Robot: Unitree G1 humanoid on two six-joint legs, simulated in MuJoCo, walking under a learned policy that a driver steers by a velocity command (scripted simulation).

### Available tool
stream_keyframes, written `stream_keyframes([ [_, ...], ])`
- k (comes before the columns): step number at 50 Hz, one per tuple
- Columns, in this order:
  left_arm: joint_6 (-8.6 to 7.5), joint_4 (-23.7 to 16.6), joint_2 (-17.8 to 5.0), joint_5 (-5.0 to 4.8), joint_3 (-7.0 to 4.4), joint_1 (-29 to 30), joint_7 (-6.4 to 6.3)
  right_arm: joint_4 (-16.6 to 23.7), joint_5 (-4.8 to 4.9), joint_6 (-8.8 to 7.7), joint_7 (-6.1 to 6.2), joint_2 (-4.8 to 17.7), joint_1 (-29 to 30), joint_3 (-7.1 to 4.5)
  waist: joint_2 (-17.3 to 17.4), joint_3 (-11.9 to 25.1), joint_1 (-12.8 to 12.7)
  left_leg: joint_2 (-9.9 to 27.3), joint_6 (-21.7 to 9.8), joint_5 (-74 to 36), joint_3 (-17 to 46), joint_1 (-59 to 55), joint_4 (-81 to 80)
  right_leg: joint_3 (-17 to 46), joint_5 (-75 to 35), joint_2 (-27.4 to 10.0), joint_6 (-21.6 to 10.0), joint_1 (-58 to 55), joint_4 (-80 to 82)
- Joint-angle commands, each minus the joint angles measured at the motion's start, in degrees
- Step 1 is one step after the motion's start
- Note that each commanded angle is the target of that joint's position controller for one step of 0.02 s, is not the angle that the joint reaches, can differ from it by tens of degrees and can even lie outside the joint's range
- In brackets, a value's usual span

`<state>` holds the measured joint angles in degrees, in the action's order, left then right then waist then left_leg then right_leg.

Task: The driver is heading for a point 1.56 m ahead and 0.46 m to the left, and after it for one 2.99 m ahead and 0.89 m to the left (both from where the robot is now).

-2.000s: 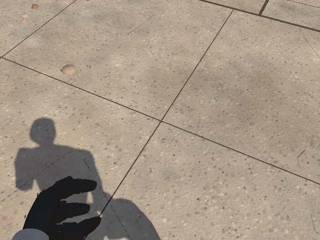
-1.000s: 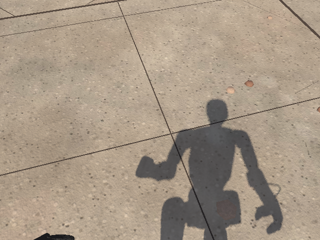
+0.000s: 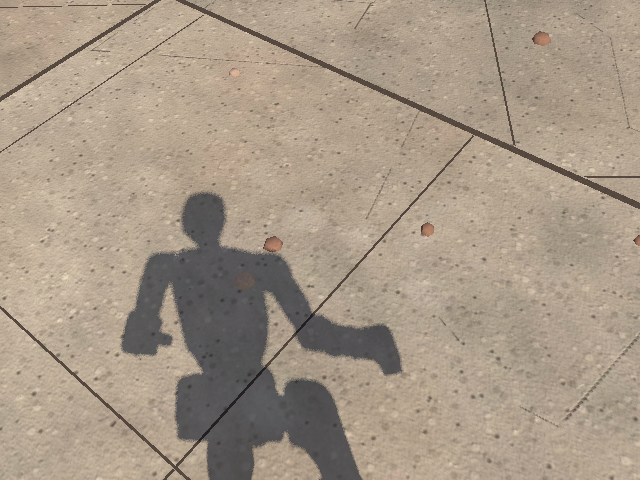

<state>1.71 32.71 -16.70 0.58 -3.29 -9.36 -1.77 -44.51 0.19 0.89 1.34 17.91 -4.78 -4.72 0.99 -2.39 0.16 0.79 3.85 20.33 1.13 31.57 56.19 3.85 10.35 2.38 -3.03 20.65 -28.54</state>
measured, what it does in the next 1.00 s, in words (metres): steps on the spot, turning left: left foot, then right foot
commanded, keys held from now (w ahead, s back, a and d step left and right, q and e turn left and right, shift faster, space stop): q+shift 0.58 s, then shift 0.28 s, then e+shift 0.14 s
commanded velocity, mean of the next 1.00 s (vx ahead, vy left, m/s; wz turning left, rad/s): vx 0.01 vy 0.00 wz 0.45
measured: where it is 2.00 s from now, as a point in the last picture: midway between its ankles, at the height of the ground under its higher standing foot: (383, 477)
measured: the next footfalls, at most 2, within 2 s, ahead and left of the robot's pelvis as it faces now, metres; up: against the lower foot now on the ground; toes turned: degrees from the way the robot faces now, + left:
left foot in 0.14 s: +0.05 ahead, +0.15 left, +0.00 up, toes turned +4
right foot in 0.46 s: +0.09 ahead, -0.09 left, +0.00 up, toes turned +24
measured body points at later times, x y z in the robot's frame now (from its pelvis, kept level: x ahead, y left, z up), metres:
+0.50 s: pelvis +0.01 -0.01 -0.01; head +0.05 -0.01 +0.44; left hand +0.09 +0.31 -0.09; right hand +0.25 -0.25 -0.10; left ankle +0.00 +0.14 -0.72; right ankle +0.05 -0.10 -0.74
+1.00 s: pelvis +0.00 +0.03 +0.00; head +0.01 +0.06 +0.45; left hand -0.07 +0.32 -0.13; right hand +0.29 -0.06 -0.08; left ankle -0.07 +0.12 -0.74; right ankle +0.05 -0.10 -0.72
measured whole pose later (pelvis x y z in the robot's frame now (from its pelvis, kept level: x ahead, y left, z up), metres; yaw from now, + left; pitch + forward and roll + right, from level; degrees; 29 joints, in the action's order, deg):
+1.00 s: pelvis +0.00 +0.03 +0.00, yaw +31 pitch +2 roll +0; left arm 0.4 42.7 -16.8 -0.3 -3.3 -13.6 0.2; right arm -37.9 -1.4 2.2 0.5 12.2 -4.5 -2.0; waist -2.6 -1.7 -3.7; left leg -0.3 -1.3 15.7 -1.9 14.0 28.1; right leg -2.6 26.3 -4.1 3.1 17.5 -38.3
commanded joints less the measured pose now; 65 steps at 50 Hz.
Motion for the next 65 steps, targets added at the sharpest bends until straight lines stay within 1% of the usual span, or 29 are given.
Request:
stream_keyframes([
  [1,-0.89,-3.3,-5.0,0.78,-1.11,2.3,-0.12,2.0,0.19,-0.23,-0.68,1.7,-1.7,0.52,-8.3,12.5,-0.6,2.8,0.2,-1.7,0.7,-7.7,-8.4,9.1,-16.4,-14.3,-9.8,-8.7,5.9],
  [3,-1.27,-1.0,-3.7,1.39,-0.41,1.4,0.71,1.9,0.49,-0.10,-1.25,1.7,-2.1,0.77,-9.2,10.4,-1.3,2.5,-0.3,-2.9,-0.8,-13.1,-13.3,8.3,-10.5,-14.6,-9.7,-5.4,6.5],
  [7,-1.00,1.3,-8.2,-0.13,-2.10,0.1,0.04,3.9,0.20,-0.48,-1.73,6.5,-2.2,-0.34,-6.9,4.4,-0.8,1.1,-4.4,-14.3,-1.5,-13.3,-26.7,6.8,-3.7,-12.6,-5.5,-6.6,2.0],
  [9,-1.39,-0.3,-5.5,1.42,-1.96,-0.4,-0.82,4.4,0.71,-0.61,-1.23,11.8,-2.5,-2.01,8.7,4.4,-3.9,9.8,-12.4,-28.5,14.5,-12.7,-31.0,-4.8,5.3,-1.3,1.7,-2.9,-10.5],
  [10,-1.46,-1.5,-5.0,1.30,-1.92,4.9,-1.08,4.8,0.34,-0.67,-1.08,12.0,-4.3,-2.37,12.9,2.4,-0.3,13.7,-17.7,-26.2,24.5,-14.5,-35.7,-5.6,9.4,2.9,3.7,3.1,-16.4],
  [12,-1.33,-2.6,-4.3,0.02,-2.38,8.6,-1.07,4.4,-0.95,-1.90,-0.52,10.7,-8.9,-2.34,12.7,4.7,3.1,17.4,-21.8,-29.9,31.2,-22.9,-38.2,0.9,26.6,3.4,4.4,13.1,-33.6],
  [15,-1.55,-1.9,-2.6,-0.30,-2.37,7.0,-0.64,6.5,1.80,-1.37,0.77,9.0,-3.3,-2.75,6.4,7.2,-0.2,11.4,-15.4,-29.6,23.5,-25.6,-34.5,2.9,19.1,0.8,5.3,13.6,-27.1],
  [18,-2.64,-1.4,0.1,-1.07,-1.77,6.8,0.52,7.8,1.85,1.39,1.52,8.8,-2.7,-3.57,8.3,9.7,0.4,7.6,-13.5,-27.4,22.8,-23.4,-33.4,0.6,13.8,3.1,6.3,5.0,-13.3],
  [22,-2.92,2.2,-3.4,-1.63,-3.54,-2.2,1.45,9.9,2.97,2.10,0.98,8.0,-0.8,-3.62,9.0,10.5,-2.6,4.0,-10.3,-14.1,25.2,-14.9,-31.3,-0.5,0.6,1.9,4.9,-12.2,9.0],
  [23,-2.53,2.2,-6.9,-1.00,-4.53,-3.7,0.91,9.7,2.47,2.19,0.85,5.1,-3.8,-2.89,1.5,11.2,-1.3,-0.2,-7.1,1.8,21.0,-6.0,-22.8,8.3,1.0,-8.3,1.3,-20.5,11.7],
  [24,-1.98,0.7,-11.6,1.60,-5.16,-0.4,0.79,10.9,1.98,1.54,0.69,3.2,-6.2,-2.61,-15.9,9.2,1.6,-8.2,-4.0,15.0,10.9,6.3,-8.7,26.0,-3.4,-22.5,-7.0,-19.3,13.9],
  [25,-2.74,-0.6,-9.8,3.13,-4.70,1.8,0.94,10.7,0.92,0.75,0.47,8.3,-6.6,-3.97,-14.0,6.9,2.2,-2.1,-2.0,13.9,10.3,7.6,3.1,28.3,-5.6,-27.6,-11.4,-14.0,15.2],
  [26,-3.16,-1.4,-6.2,2.71,-3.65,5.4,0.52,9.5,1.24,0.97,0.30,11.3,-6.7,-5.01,-9.1,5.0,3.2,-0.5,-1.3,9.4,8.7,6.6,8.1,20.9,-4.8,-23.9,-10.3,-11.3,14.4],
  [28,-3.33,-2.0,-4.3,0.81,-2.98,8.7,-0.46,7.4,1.08,2.12,0.49,9.8,-8.5,-4.97,-6.4,3.3,3.5,0.8,0.4,1.5,6.5,7.8,13.6,9.8,-3.5,-16.9,-6.6,-11.0,13.1],
  [30,-3.19,-1.1,-4.3,0.74,-2.63,5.6,-1.22,9.0,1.26,2.33,-0.03,7.1,-6.0,-3.86,-6.8,2.7,1.2,1.7,1.9,-1.7,3.7,8.2,15.2,4.0,-9.9,-15.2,-7.7,-10.7,13.0],
  [34,-2.39,1.5,-6.9,0.73,-3.32,-1.4,-0.95,12.2,0.84,1.70,-0.43,3.8,-0.7,-1.87,-7.0,5.4,-2.3,1.8,3.2,0.5,3.2,8.3,4.8,3.2,-18.4,-17.7,-11.3,-19.2,11.5],
  [41,-2.00,3.4,-9.7,-1.34,-4.03,-0.6,0.94,12.4,0.66,1.87,-1.15,3.3,-0.2,-0.82,-11.0,7.1,-2.0,-0.2,0.4,2.0,-2.1,-7.8,-16.8,-0.4,-23.6,-18.8,-10.8,-16.9,7.8],
  [43,-1.82,4.2,-8.8,-2.35,-3.51,0.1,0.82,11.0,0.66,1.76,-1.56,2.8,-3.3,-0.80,-10.7,7.5,0.3,-1.6,-2.5,-8.3,-3.8,-16.3,-31.9,-1.9,-23.1,-17.5,-8.0,-15.2,3.6],
  [44,-2.22,6.0,-5.8,-2.32,-2.23,-2.9,1.02,10.4,0.25,1.61,-1.46,3.0,-4.3,-0.59,-8.3,8.3,0.4,-0.1,-4.5,-16.9,-0.6,-25.8,-40.1,-2.7,-19.0,-15.6,-4.3,-10.0,1.9],
  [45,-3.04,5.9,-1.2,0.08,-0.24,-4.6,1.82,10.2,-0.67,1.47,-0.76,4.9,-7.2,-0.50,0.3,13.4,-0.6,9.5,-6.7,-35.7,9.7,-39.2,-37.5,-5.2,-4.0,-11.8,0.9,-2.1,-3.3],
  [46,-3.62,5.7,1.2,1.38,0.86,-6.6,2.73,10.6,-1.99,1.31,-0.23,5.6,-2.9,0.08,10.7,12.6,-3.6,18.0,-14.2,-48.3,14.1,-38.1,-32.1,-6.3,18.3,-8.6,5.1,3.8,-5.0],
  [47,-3.18,5.6,-2.8,0.33,0.09,-3.6,2.44,10.4,-2.43,0.77,-0.57,2.5,-1.3,0.44,8.4,12.7,-1.0,17.2,-17.9,-39.1,11.8,-31.6,-32.9,-4.2,19.7,-8.8,6.6,0.4,-6.2],
  [49,-2.32,4.8,-8.0,-1.44,-1.69,0.7,1.78,9.8,-2.06,0.24,-0.33,6.7,0.1,-1.25,9.6,7.7,0.5,14.5,-16.1,-33.7,9.2,-31.1,-34.1,-5.9,16.5,-6.0,6.6,6.0,-12.5],
  [51,-0.34,5.6,-10.5,-1.93,-3.40,-2.5,1.06,9.1,-1.33,-0.13,0.46,8.1,-1.8,-1.92,9.9,6.0,1.3,19.0,-19.2,-40.1,9.9,-28.7,-35.2,-2.9,24.4,-5.8,8.0,11.2,-31.6],
  [53,1.15,6.4,-8.1,-2.85,-3.67,-5.4,0.45,9.4,-1.27,-0.39,1.05,5.0,0.8,-1.13,7.7,4.4,-0.6,18.5,-18.4,-34.8,5.1,-24.7,-37.4,-1.6,21.6,-6.1,8.6,12.7,-40.0],
  [57,2.13,3.8,-4.7,-1.97,-3.07,-2.3,0.26,9.1,-1.55,-0.38,1.78,2.7,3.1,-0.85,6.3,3.5,-0.4,16.8,-16.6,-26.2,-1.7,-25.2,-38.8,-3.9,12.3,-8.0,9.5,14.3,-33.7],
  [59,1.92,1.8,-3.1,-1.81,-2.35,-0.6,1.38,8.8,-1.42,-0.20,1.79,4.0,2.7,-1.45,6.1,4.8,0.4,17.5,-16.4,-27.5,-4.1,-26.7,-37.8,-5.2,11.5,-8.7,8.8,11.7,-26.8],
  [61,1.53,0.0,-3.3,-2.26,-2.00,0.5,2.78,8.0,-0.45,-0.72,1.03,7.1,-1.3,-2.65,6.4,7.1,2.1,20.1,-16.1,-7.5,-2.3,-27.8,-42.0,-6.9,12.3,-9.4,6.6,9.6,-23.1],
  [65,0.75,-0.3,-5.5,-2.81,-2.70,-0.1,3.98,7.3,1.38,-3.15,-0.73,9.6,-0.8,-3.59,5.9,2.8,0.1,22.1,-13.3,13.1,-0.9,-27.2,-47.6,-8.8,16.4,-9.7,1.2,7.9,-17.6],
])
Keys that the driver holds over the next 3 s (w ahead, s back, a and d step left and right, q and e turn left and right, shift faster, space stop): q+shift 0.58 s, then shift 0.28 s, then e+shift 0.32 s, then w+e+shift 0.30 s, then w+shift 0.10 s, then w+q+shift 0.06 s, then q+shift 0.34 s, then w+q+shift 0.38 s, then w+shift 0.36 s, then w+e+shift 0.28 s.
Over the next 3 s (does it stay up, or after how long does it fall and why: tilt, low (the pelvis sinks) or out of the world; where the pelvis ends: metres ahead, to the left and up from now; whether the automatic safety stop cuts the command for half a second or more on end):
stays up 1.00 0.29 0.00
